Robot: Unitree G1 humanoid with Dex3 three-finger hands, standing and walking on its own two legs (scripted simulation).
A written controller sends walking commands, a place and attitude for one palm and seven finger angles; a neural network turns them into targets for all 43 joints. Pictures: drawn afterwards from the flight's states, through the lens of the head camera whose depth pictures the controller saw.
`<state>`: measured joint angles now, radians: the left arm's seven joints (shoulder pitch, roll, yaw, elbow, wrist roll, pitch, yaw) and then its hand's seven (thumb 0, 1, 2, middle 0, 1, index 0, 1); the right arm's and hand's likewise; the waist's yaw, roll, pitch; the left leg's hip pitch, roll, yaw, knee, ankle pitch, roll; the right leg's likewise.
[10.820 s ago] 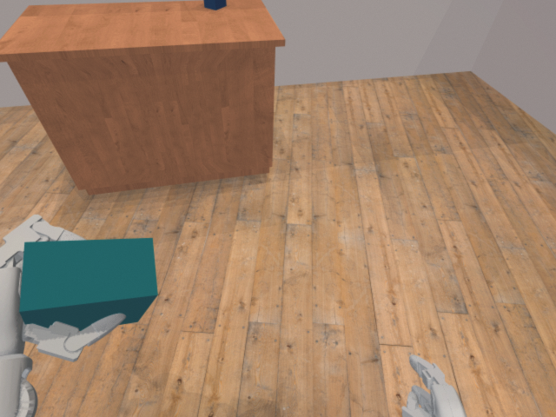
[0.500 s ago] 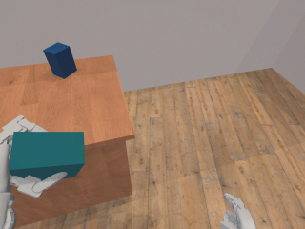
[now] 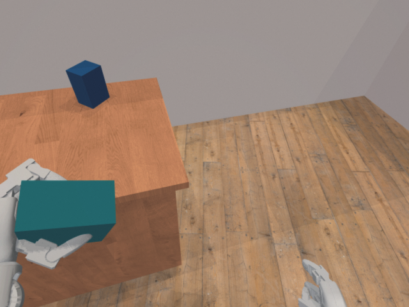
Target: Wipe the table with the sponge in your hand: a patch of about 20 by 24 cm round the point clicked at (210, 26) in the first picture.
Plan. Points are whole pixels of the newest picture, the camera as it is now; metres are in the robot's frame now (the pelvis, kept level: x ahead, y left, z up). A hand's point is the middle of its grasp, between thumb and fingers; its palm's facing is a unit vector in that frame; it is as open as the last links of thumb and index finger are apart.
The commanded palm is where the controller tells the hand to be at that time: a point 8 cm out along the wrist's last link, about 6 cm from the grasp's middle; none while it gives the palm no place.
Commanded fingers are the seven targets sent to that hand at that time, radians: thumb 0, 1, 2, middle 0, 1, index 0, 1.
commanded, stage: shuffle to correct the standing spot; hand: left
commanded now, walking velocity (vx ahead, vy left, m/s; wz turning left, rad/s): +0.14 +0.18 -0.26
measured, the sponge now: (81, 215) +0.22 +0.21 +0.13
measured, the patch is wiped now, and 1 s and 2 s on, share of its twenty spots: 0.00 0.00 0.00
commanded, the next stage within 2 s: come to a stop and stand still in 0.78 s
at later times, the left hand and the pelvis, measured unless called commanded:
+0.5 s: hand (64, 170) +0.29 +0.27 +0.15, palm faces +0.29 -0.86 -0.42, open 10.2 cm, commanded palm +0.24 +0.31 +0.18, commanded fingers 0.00 0.10 1.30 -1.20 -1.60 -1.20 -1.60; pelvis +0.06 +0.04 -0.01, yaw -4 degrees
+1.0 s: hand (3, 149) +0.33 +0.40 +0.14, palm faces +0.37 -0.83 -0.42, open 10.2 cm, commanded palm +0.29 +0.43 +0.18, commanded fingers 0.00 0.10 1.30 -1.20 -1.60 -1.20 -1.60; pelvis +0.11 +0.16 -0.01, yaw -4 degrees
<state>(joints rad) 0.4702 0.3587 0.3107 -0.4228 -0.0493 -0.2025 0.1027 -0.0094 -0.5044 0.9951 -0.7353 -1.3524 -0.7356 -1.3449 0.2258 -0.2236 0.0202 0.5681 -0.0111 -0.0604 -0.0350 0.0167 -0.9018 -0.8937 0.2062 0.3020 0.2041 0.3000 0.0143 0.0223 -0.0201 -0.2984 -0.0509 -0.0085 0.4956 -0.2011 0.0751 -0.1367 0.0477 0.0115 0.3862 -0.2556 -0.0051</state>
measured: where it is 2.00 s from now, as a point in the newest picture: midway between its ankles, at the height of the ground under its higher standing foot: outside the picture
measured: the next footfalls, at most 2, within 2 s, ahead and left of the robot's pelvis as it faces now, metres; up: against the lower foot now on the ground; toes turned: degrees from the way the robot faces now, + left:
left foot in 0.56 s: +0.19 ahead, +0.21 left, +0.00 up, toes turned -2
right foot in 0.76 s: +0.12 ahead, +0.00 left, +0.00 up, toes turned -10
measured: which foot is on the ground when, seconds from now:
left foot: down 0.00-0.32, up 0.34-0.54, down 0.56-0.78, up 0.80-1.00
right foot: down 0.00-0.58, up 0.60-0.74, down 0.76-1.00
